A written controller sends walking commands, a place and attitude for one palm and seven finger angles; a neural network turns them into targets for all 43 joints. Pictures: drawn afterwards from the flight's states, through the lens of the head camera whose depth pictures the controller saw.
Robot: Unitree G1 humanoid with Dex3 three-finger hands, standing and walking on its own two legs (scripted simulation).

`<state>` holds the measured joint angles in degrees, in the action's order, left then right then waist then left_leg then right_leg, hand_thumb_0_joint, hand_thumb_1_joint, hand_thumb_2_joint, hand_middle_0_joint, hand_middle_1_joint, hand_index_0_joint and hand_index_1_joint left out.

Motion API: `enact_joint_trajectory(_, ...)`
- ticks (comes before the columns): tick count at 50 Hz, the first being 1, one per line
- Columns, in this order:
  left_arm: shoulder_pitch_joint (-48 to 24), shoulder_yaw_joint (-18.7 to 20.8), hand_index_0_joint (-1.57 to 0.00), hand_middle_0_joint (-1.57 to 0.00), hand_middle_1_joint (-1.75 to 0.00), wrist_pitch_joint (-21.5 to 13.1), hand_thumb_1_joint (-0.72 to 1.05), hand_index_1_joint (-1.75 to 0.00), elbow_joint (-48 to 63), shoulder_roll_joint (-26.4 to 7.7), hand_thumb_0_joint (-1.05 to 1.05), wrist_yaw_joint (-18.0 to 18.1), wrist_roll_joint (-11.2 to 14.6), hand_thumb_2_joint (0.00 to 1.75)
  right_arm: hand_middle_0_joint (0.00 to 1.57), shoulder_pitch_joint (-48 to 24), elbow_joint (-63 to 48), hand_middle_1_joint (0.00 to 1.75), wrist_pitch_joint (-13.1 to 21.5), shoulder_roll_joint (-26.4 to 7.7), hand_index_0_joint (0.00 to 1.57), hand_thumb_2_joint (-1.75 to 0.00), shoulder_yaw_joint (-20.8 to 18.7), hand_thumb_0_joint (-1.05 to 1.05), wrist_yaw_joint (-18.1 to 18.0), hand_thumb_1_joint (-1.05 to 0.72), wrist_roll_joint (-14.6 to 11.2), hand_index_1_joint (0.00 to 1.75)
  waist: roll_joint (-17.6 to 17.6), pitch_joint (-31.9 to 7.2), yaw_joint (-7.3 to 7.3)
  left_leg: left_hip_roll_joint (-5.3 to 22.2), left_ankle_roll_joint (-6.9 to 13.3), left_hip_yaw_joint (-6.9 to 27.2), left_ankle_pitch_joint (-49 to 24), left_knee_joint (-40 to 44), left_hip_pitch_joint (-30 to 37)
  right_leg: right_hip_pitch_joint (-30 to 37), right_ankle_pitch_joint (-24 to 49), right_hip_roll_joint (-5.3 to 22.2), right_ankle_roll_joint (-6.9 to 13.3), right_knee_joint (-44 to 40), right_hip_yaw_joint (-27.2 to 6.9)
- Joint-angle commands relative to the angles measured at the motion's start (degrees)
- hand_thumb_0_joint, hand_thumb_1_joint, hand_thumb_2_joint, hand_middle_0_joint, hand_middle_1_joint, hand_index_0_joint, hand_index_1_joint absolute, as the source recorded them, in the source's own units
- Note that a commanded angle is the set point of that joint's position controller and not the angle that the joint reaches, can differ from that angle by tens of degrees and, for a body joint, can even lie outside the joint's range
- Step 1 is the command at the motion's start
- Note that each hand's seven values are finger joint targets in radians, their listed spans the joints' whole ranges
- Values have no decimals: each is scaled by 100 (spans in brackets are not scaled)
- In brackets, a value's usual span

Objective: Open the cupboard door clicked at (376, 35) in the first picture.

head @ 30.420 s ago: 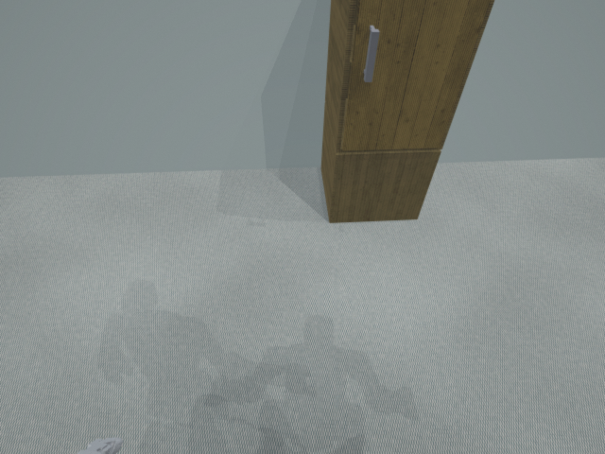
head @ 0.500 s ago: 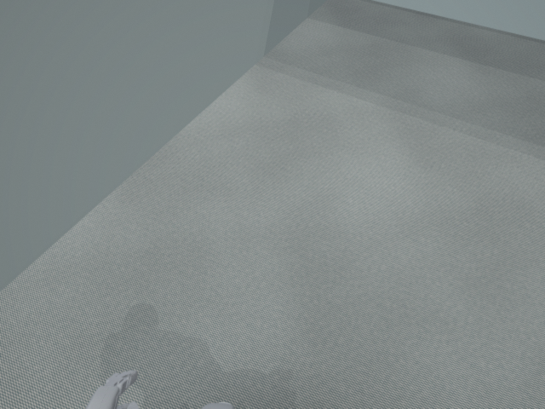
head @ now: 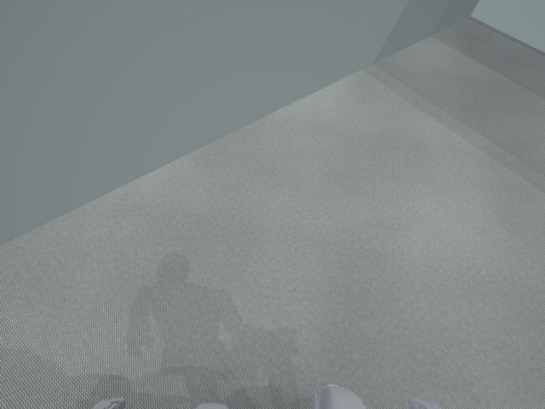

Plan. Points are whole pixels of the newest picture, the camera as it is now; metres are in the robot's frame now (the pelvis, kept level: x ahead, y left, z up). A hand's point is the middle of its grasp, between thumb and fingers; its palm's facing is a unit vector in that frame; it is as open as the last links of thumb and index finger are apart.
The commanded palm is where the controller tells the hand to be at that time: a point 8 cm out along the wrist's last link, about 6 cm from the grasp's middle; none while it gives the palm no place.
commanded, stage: turn to face it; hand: left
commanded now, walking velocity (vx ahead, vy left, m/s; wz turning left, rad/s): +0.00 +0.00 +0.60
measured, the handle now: out of the picture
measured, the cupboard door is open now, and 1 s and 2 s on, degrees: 40 40 40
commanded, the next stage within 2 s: none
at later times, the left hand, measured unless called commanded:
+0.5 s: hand out of the picture +0.01 +0.17 -0.18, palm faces +0.32 -0.92 -0.21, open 7.4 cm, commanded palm none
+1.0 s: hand out of the picture -0.02 +0.15 -0.15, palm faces +0.58 -0.77 -0.27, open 7.4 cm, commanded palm none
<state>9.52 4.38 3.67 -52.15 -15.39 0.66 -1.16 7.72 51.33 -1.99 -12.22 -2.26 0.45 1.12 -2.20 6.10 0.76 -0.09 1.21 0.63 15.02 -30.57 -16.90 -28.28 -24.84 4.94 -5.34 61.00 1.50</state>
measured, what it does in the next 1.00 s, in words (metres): steps on the spot, turning left: right foot, then left foot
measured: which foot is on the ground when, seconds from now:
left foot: down 0.00-0.16, up 0.18-0.46, down 0.48-0.82, up 0.84-1.00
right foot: up 0.00-0.16, down 0.18-0.48, up 0.50-0.82, down 0.84-1.00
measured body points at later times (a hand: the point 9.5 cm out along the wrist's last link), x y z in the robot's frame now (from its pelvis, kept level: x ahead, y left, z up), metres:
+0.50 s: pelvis +0.01 -0.03 -0.01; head +0.05 +0.00 +0.43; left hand -0.01 +0.22 -0.17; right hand +0.19 -0.25 -0.14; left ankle -0.01 +0.07 -0.74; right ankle +0.03 -0.17 -0.73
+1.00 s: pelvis +0.03 -0.07 +0.00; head +0.08 -0.04 +0.45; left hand -0.05 +0.19 -0.13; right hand +0.25 -0.24 -0.14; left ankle -0.05 +0.03 -0.67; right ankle +0.09 -0.18 -0.74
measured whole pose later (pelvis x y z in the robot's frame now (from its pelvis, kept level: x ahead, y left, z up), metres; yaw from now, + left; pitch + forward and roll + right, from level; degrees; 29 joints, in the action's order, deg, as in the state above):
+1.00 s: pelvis +0.03 -0.07 +0.00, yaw +37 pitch +1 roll +2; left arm 11.0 2.5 1.1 -49.6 -11.7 1.4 -1.7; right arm 8.8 52.8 -5.0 -14.3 -4.7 1.9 0.7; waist -0.6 5.8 -1.3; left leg 0.0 -3.2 -1.6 27.1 -57.3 -27.0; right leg -13.4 -17.4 5.9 -1.0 30.6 5.8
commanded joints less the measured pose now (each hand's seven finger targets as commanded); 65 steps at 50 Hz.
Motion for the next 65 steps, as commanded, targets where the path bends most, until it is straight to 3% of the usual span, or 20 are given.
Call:
enact_joint_trajectory(1, -176, 50, -20, -20, -30, -176, 90, -30, 567, -362, 0, -12, 36, 90, 20, 283, -273, 30, 91, -1295, 20, -90, -419, 0, -103, -90, 42, 30, 1130, -804, -230, 1260, 767, 1378, -1786, 1016, 599, 174, 61, -136, 30, -859, -33)
enact_joint_trajectory(6, 393, 75, -20, -20, -30, -278, 90, -30, 504, -410, 0, 20, 67, 90, 20, -53, -403, 30, 16, -1282, 20, -90, -470, 0, -83, -90, 13, 30, 1174, -910, 68, 922, 495, 1604, -1530, 457, -209, 1788, 830, -471, 159, -2972, 133)
enact_joint_trajectory(7, 634, 135, -20, -20, -30, -341, 90, -30, 475, -648, 0, 62, 44, 90, 20, -72, -472, 30, 15, -1081, 20, -90, -449, 0, -65, -90, -38, 30, 501, -975, 204, 601, 225, 1433, -873, -62, -779, 2525, 1074, -36, 266, -3881, -289)
enact_joint_trajectory(9, 693, 228, -20, -20, -30, -373, 90, -30, 546, -1386, 0, 122, -47, 90, 20, -46, -675, 30, 10, -751, 20, -90, -408, 0, 10, -90, -45, 30, -1391, -920, 272, -268, -330, 162, 2162, -2792, -1604, 2279, 1638, 2455, 1405, -4709, -2293)
enact_joint_trajectory(13, 117, 50, -20, -20, -30, -403, 90, -30, 630, -662, 0, 145, -9, 90, 20, -56, -415, 30, -102, -608, 20, -90, -333, 0, 77, -90, -27, 30, -1265, -686, -94, 184, -480, -10, 1345, -3652, -1532, 2026, 3571, 1396, 1258, -4011, -504)
enact_joint_trajectory(18, 557, 150, -20, -20, -30, -414, 90, -30, 457, -968, 0, 125, -49, 90, 20, -359, -445, 30, -48, -377, 20, -90, -209, 0, 148, -90, -72, 30, -955, -840, 167, 16, -485, -619, 1273, -1512, -831, 2532, 4313, 1469, 1166, -3609, -101)
enact_joint_trajectory(22, 400, 202, -20, -20, -30, -364, 90, -30, 423, -992, 0, 71, 19, 90, 20, 161, -349, 30, 8, -605, 20, -90, -248, 0, 124, -90, -58, 30, -763, -972, -164, -4, -327, -661, 4, 194, 418, 1941, 3519, 1400, 717, -2835, 360)
enact_joint_trajectory(23, 358, 189, -20, -20, -30, -328, 90, -30, 525, -818, 0, 45, 63, 90, 20, 514, -284, 30, 56, -978, 20, -90, -345, 0, 106, -90, -28, 30, 212, -1231, -376, 551, -78, 41, -970, 644, 1353, 1123, 2576, 1150, 403, -1949, 654)
enact_joint_trajectory(24, 257, 72, -20, -20, -30, -295, 90, -30, 741, -416, 0, 5, 90, 90, 20, 820, -306, 30, 67, -1574, 20, -90, -506, 0, 78, -90, 22, 30, 1991, -1243, -544, 2116, 731, 2144, -2862, 869, 1959, -386, -811, 308, -57, -643, 845)
enact_joint_trajectory(25, -163, 34, -20, -20, -30, -234, 90, -30, 938, -441, 0, 34, 30, 90, 20, 1160, -194, 30, 22, -1817, 20, -90, -543, 0, 19, -90, 46, 30, 1637, -1193, -723, 2559, 1296, 2515, -2647, 986, 1587, -609, -1397, 207, 36, 152, 213)
enact_joint_trajectory(30, -65, 86, -20, -20, -30, -186, 90, -30, 523, -391, 0, -14, 20, 90, 20, 308, -338, 30, 129, -1226, 20, -90, -375, 0, -145, -90, 31, 30, 1192, -955, -200, 1344, 758, 1440, -2009, 1015, 867, -363, 50, 72, 54, 271, -199)
enact_joint_trajectory(39, 517, 87, -20, -20, -30, -270, 90, -30, 487, -424, 0, 30, 59, 90, 20, -84, -435, 30, -2, -1258, 20, -90, -477, 0, -77, -90, 11, 30, 1001, -917, 93, 852, 487, 1756, -945, 560, -383, 1905, 795, -461, 201, -3076, 93)
enact_joint_trajectory(41, 779, 259, -20, -20, -30, -365, 90, -30, 494, -1195, 0, 121, -64, 90, 20, -38, -625, 30, -13, -630, 20, -90, -399, 0, -16, -90, -69, 30, -1366, -860, 261, -410, -292, 389, 1386, -1410, -2011, 2895, 337, 1698, 968, -4796, -2209)
enact_joint_trajectory(42, 584, 205, -20, -20, -30, -340, 90, -30, 600, -1294, 0, 114, -38, 90, 20, -136, -681, 30, -12, -787, 20, -90, -410, 0, 29, -90, -8, 30, -1365, -698, 241, -262, -285, 265, 1963, -2816, -1753, 1996, 478, 2332, 1449, -4942, -2359)
enact_joint_trajectory(44, 69, 150, -20, -20, -30, -355, 90, -30, 715, -820, 0, 159, -18, 90, 20, -43, -514, 30, -104, -764, 20, -90, -445, 0, 60, -90, -2, 30, -1144, -599, -82, 64, -322, 273, 1394, -3908, -1711, 1652, 1218, 1762, 1415, -4582, -1609)
enact_joint_trajectory(47, 94, 68, -20, -20, -30, -405, 90, -30, 679, -664, 0, 135, -34, 90, 20, -157, -445, 30, -107, -528, 20, -90, -326, 0, 130, -90, -36, 30, -1148, -545, -77, 136, -484, -154, 1275, -2962, -1348, 1925, 3183, 1334, 1214, -4091, -355)
enact_joint_trajectory(54, 584, 189, -20, -20, -30, -379, 90, -30, 364, -1019, 0, 71, -8, 90, 20, -105, -409, 30, 9, -502, 20, -90, -234, 0, 125, -90, -72, 30, -969, -931, -1, -125, -354, -676, 358, -83, 41, 2302, 4066, 1364, 797, -2977, 205)
enact_joint_trajectory(55, 455, 199, -20, -20, -30, -353, 90, -30, 423, -981, 0, 58, 42, 90, 20, 235, -332, 30, 41, -722, 20, -90, -284, 0, 117, -90, -57, 30, -566, -1083, -236, 33, -252, -486, -435, 537, 786, 1801, 3601, 1320, 570, -2425, 420)
enact_joint_trajectory(57, 96, 23, -20, -20, -30, -276, 90, -30, 865, -350, 0, 25, 73, 90, 20, 994, -240, 30, 60, -1789, 20, -90, -538, 0, 29, -90, 22, 30, 2052, -1251, -647, 2454, 1186, 2546, -3819, 935, 1921, -562, -1491, 178, -56, -177, 578)
enact_joint_trajectory(65, -178, 55, -20, -20, -30, -186, 90, -30, 575, -351, 0, -17, 43, 90, 20, 328, -288, 30, 119, -1276, 20, -90, -399, 0, -144, -90, 40, 30, 1086, -980, -249, 1247, 802, 1496, -2280, 904, 887, -2, -76, -87, 50, -519, -116)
